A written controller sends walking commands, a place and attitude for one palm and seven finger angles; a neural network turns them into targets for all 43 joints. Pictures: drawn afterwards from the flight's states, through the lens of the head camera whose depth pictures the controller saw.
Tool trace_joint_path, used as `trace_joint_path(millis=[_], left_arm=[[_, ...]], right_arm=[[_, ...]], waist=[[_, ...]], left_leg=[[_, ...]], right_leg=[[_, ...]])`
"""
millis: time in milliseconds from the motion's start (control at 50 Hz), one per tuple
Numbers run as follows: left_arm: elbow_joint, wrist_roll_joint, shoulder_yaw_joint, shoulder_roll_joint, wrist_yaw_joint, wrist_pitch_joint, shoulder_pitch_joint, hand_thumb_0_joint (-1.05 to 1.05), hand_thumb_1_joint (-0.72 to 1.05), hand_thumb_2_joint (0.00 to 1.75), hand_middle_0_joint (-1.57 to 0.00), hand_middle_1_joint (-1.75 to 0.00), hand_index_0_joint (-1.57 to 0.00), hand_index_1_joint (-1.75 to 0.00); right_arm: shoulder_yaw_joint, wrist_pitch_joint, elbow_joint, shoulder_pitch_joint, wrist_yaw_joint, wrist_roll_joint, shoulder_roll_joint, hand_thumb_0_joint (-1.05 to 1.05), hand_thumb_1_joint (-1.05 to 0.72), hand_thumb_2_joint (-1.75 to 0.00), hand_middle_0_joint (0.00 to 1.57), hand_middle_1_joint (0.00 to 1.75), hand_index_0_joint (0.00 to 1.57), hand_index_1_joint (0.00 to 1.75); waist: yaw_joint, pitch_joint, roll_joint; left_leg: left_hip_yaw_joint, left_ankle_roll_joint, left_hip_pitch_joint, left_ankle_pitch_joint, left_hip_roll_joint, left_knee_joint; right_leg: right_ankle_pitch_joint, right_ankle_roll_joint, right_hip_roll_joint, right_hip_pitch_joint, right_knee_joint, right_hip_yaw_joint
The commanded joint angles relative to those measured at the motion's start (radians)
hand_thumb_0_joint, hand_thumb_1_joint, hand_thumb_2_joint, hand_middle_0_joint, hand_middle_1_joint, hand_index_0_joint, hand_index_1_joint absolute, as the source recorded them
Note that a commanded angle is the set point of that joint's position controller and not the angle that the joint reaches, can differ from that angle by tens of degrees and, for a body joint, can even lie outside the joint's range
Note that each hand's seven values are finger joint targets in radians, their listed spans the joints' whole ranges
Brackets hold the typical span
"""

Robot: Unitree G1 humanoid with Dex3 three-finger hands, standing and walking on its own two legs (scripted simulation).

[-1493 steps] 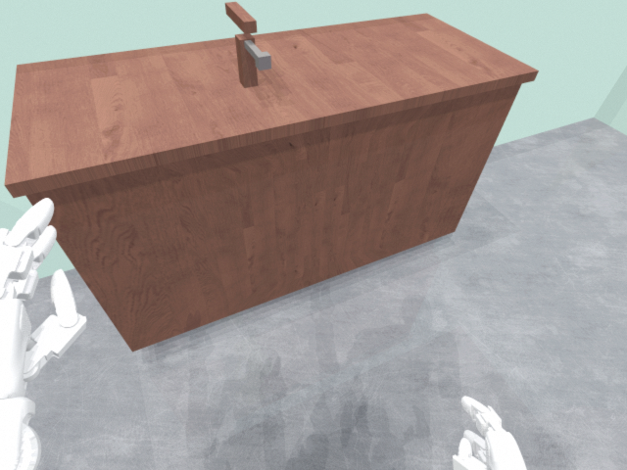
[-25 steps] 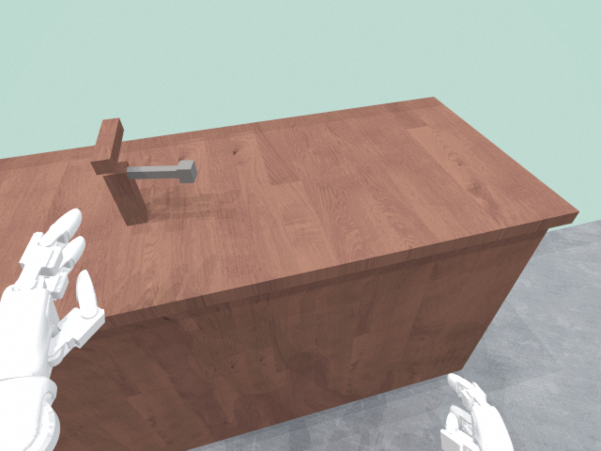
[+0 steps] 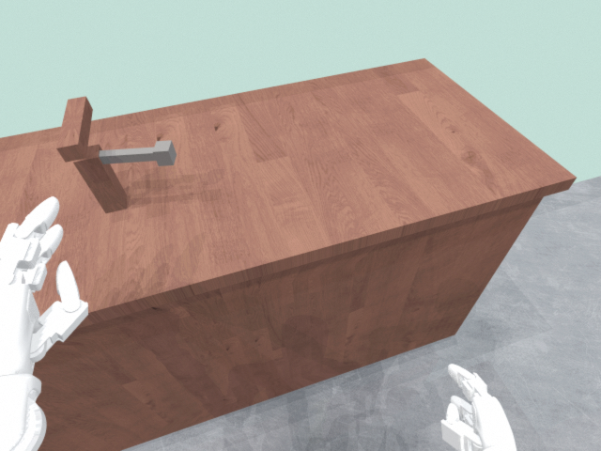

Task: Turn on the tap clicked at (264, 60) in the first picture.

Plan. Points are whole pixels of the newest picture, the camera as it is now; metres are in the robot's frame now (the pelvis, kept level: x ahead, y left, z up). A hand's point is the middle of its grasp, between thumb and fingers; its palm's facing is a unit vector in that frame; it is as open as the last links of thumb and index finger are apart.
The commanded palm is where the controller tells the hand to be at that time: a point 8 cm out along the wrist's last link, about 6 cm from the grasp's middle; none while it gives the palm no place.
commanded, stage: step back with the hand held close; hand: left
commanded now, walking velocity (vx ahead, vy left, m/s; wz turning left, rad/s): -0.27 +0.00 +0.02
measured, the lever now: (165, 153) +0.50 +0.27 +0.13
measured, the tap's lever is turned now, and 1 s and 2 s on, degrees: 76 76 76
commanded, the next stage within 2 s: stop stepping back and stand still in 1.24 s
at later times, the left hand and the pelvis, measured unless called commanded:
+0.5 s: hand (40, 362) +0.16 +0.26 +0.14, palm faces +0.40 -0.82 -0.42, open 7.4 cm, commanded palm +0.11 +0.31 +0.17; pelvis -0.05 +0.03 -0.02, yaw +0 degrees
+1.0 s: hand (57, 426) +0.11 +0.21 +0.16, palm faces +0.24 -0.85 -0.46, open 7.4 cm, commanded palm +0.05 +0.27 +0.17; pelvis -0.13 +0.00 -0.01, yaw -3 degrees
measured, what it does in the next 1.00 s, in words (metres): walks backwards: right foot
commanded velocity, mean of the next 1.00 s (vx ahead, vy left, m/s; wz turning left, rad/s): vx -0.32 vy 0.00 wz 0.03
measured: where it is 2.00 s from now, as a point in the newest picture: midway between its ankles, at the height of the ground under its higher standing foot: outside the picture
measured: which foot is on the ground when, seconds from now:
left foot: down 0.00-0.84, up 0.86-1.00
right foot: down 0.00-0.56, up 0.58-0.74, down 0.76-1.00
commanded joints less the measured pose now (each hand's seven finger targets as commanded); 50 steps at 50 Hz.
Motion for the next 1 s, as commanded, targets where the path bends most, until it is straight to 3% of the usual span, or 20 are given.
trace_joint_path(millis=[0,80,140,240,300,400,480,540,600,620,680,740,780,800,820,840,860,900,940,980], left_arm=[[-0.282,0.004,0.113,0.192,0.030,-0.051,0.015,0.00,0.90,0.90,-0.20,-0.30,-0.20,-0.30],[-0.338,0.007,0.155,0.222,0.046,-0.041,0.046,0.00,0.90,0.90,-0.20,-0.30,-0.20,-0.30],[-0.333,0.008,0.166,0.219,0.055,-0.030,0.075,0.00,0.90,0.90,-0.20,-0.30,-0.20,-0.30],[-0.316,0.014,0.141,0.188,0.061,-0.018,0.072,0.00,0.90,0.90,-0.20,-0.30,-0.20,-0.30],[-0.313,0.022,0.128,0.180,0.064,-0.019,0.041,0.00,0.90,0.90,-0.20,-0.30,-0.20,-0.30],[-0.346,0.031,0.136,0.204,0.080,-0.033,-0.004,0.00,0.90,0.90,-0.20,-0.30,-0.20,-0.30],[-0.405,0.036,0.152,0.215,0.097,-0.049,-0.028,0.00,0.90,0.90,-0.20,-0.30,-0.20,-0.30],[-0.406,0.061,0.181,0.200,0.102,-0.059,-0.020,0.00,0.90,0.90,-0.20,-0.30,-0.20,-0.30],[-0.362,0.064,0.174,0.186,0.095,-0.051,-0.012,0.00,0.90,0.90,-0.20,-0.30,-0.20,-0.30],[-0.357,0.055,0.182,0.193,0.093,-0.047,-0.005,0.00,0.90,0.90,-0.20,-0.30,-0.20,-0.30],[-0.295,0.026,0.095,0.118,0.085,-0.022,0.026,0.00,0.90,0.90,-0.20,-0.30,-0.20,-0.30],[-0.340,0.023,0.053,0.117,0.080,-0.027,-0.071,0.00,0.90,0.90,-0.20,-0.30,-0.20,-0.30],[-0.379,0.021,0.080,0.184,0.076,-0.035,-0.121,0.00,0.90,0.90,-0.20,-0.30,-0.20,-0.30],[-0.408,0.018,0.102,0.217,0.081,-0.036,-0.137,0.00,0.90,0.90,-0.20,-0.30,-0.20,-0.30],[-0.453,0.020,0.147,0.265,0.088,-0.038,-0.128,0.00,0.90,0.90,-0.20,-0.30,-0.20,-0.30],[-0.437,0.018,0.185,0.284,0.083,-0.031,-0.050,0.00,0.90,0.90,-0.20,-0.30,-0.20,-0.30],[-0.437,0.016,0.217,0.295,0.074,-0.028,0.027,0.00,0.90,0.90,-0.20,-0.30,-0.20,-0.30],[-0.446,0.011,0.233,0.285,0.055,-0.025,0.127,0.00,0.90,0.90,-0.20,-0.30,-0.20,-0.30],[-0.435,-0.001,0.232,0.269,0.052,-0.033,0.163,0.00,0.90,0.90,-0.20,-0.30,-0.20,-0.30],[-0.408,-0.009,0.204,0.243,0.053,-0.044,0.139,0.00,0.90,0.90,-0.20,-0.30,-0.20,-0.30]], right_arm=[[-0.054,-0.029,-0.187,-0.077,-0.024,0.000,-0.106,0.00,-0.90,-0.90,0.20,0.30,0.20,0.30],[-0.064,-0.011,-0.206,-0.080,-0.037,-0.001,-0.111,0.00,-0.90,-0.90,0.20,0.30,0.20,0.30],[-0.067,-0.002,-0.209,-0.084,-0.045,-0.004,-0.109,0.00,-0.90,-0.90,0.20,0.30,0.20,0.30],[-0.068,0.006,-0.204,-0.080,-0.046,-0.002,-0.121,0.00,-0.90,-0.90,0.20,0.30,0.20,0.30],[-0.065,0.006,-0.207,-0.080,-0.047,0.001,-0.126,0.00,-0.90,-0.90,0.20,0.30,0.20,0.30],[-0.060,-0.001,-0.196,-0.060,-0.049,0.002,-0.115,0.00,-0.90,-0.90,0.20,0.30,0.20,0.30],[-0.051,-0.017,-0.194,-0.060,-0.054,-0.004,-0.117,0.00,-0.90,-0.90,0.20,0.30,0.20,0.30],[-0.057,-0.033,-0.196,-0.068,-0.060,-0.011,-0.129,0.00,-0.90,-0.90,0.20,0.30,0.20,0.30],[-0.070,-0.050,-0.177,-0.056,-0.052,-0.022,-0.106,0.00,-0.90,-0.90,0.20,0.30,0.20,0.30],[-0.072,-0.054,-0.174,-0.059,-0.052,-0.023,-0.104,0.00,-0.90,-0.90,0.20,0.30,0.20,0.30],[-0.053,-0.062,-0.126,-0.065,-0.039,-0.025,-0.089,0.00,-0.90,-0.90,0.20,0.30,0.20,0.30],[-0.044,-0.064,-0.090,-0.081,-0.032,-0.023,-0.096,0.00,-0.90,-0.90,0.20,0.30,0.20,0.30],[-0.049,-0.051,-0.096,-0.107,-0.034,-0.010,-0.090,0.00,-0.90,-0.90,0.20,0.30,0.20,0.30],[-0.051,-0.042,-0.115,-0.117,-0.039,0.002,-0.070,0.00,-0.90,-0.90,0.20,0.30,0.20,0.30],[-0.059,-0.037,-0.137,-0.136,-0.043,0.013,-0.063,0.00,-0.90,-0.90,0.20,0.30,0.20,0.30],[-0.067,-0.036,-0.163,-0.137,-0.044,0.022,-0.066,0.00,-0.90,-0.90,0.20,0.30,0.20,0.30],[-0.064,-0.030,-0.183,-0.150,-0.039,0.026,-0.057,0.00,-0.90,-0.90,0.20,0.30,0.20,0.30],[-0.047,-0.009,-0.196,-0.150,-0.033,0.015,-0.034,0.00,-0.90,-0.90,0.20,0.30,0.20,0.30],[-0.035,0.004,-0.185,-0.124,-0.039,0.006,-0.033,0.00,-0.90,-0.90,0.20,0.30,0.20,0.30],[-0.037,0.017,-0.173,-0.099,-0.047,0.000,-0.053,0.00,-0.90,-0.90,0.20,0.30,0.20,0.30]], waist=[[-0.008,-0.235,-0.047],[-0.003,-0.262,-0.033],[-0.001,-0.246,-0.006],[-0.011,-0.197,-0.007],[-0.020,-0.141,-0.049],[-0.033,-0.122,-0.115],[-0.032,-0.142,-0.003],[-0.014,-0.165,0.166],[-0.016,-0.169,0.078],[-0.016,-0.173,0.032],[-0.028,-0.127,0.049],[-0.025,-0.178,0.079],[-0.020,-0.274,-0.058],[-0.019,-0.340,-0.135],[-0.006,-0.381,-0.245],[0.007,-0.364,-0.288],[0.026,-0.338,-0.266],[0.014,-0.273,-0.151],[-0.013,-0.292,-0.101],[-0.035,-0.281,-0.086]], left_leg=[[-0.027,0.020,0.046,0.168,0.034,-0.021],[-0.052,0.018,0.011,0.335,0.061,-0.017],[-0.074,0.019,-0.024,0.364,0.080,-0.027],[-0.103,0.030,-0.145,0.160,0.097,-0.051],[-0.105,0.045,-0.253,-0.122,0.083,-0.053],[-0.077,0.040,-0.210,-0.269,0.035,0.061],[-0.147,0.049,-0.266,-0.322,0.077,-0.044],[-0.307,0.100,-0.518,-0.535,0.212,-0.284],[-0.320,0.135,-0.451,-0.392,0.272,-0.274],[-0.303,0.134,-0.368,-0.272,0.263,-0.230],[-0.248,0.102,-0.163,-0.035,0.243,-0.178],[-0.179,0.059,0.005,0.336,0.199,-0.051],[-0.077,0.018,0.066,0.446,0.143,0.079],[0.012,-0.004,0.065,0.417,0.092,0.144],[0.056,-0.019,-0.065,0.165,0.035,0.216],[0.057,-0.016,-0.196,-0.042,-0.012,0.274],[0.026,-0.010,-0.252,-0.154,-0.027,0.336],[0.004,-0.022,-0.299,-0.172,-0.021,0.367],[0.008,-0.042,-0.279,-0.062,-0.004,0.257],[0.003,-0.046,-0.203,0.108,0.015,0.134]], right_leg=[[0.120,0.039,-0.157,0.006,0.000,0.107],[0.244,0.050,-0.130,0.027,0.104,0.080],[0.204,0.055,-0.114,0.013,0.148,0.075],[0.083,0.051,-0.107,0.001,0.164,0.091],[-0.030,0.046,-0.120,-0.019,0.134,0.125],[-0.273,0.017,-0.186,-0.179,0.010,0.192],[-0.257,0.036,-0.132,-0.136,0.112,0.129],[-0.134,0.078,-0.012,0.132,0.433,0.050],[-0.222,0.076,-0.007,0.057,0.597,0.073],[-0.257,0.071,-0.015,0.005,0.555,0.080],[-0.348,0.057,-0.030,-0.138,0.323,0.073],[-0.095,0.045,-0.062,-0.143,0.078,0.104],[0.283,0.034,-0.143,-0.101,0.055,0.161],[0.566,0.048,-0.208,-0.039,0.071,0.189],[0.905,0.094,-0.260,0.098,0.109,0.196],[1.023,0.109,-0.283,0.167,0.148,0.185],[0.943,0.098,-0.304,0.141,0.143,0.196],[0.896,0.028,-0.316,0.113,0.143,0.224],[0.931,-0.013,-0.301,0.160,0.189,0.212],[0.870,0.001,-0.257,0.149,0.207,0.194]])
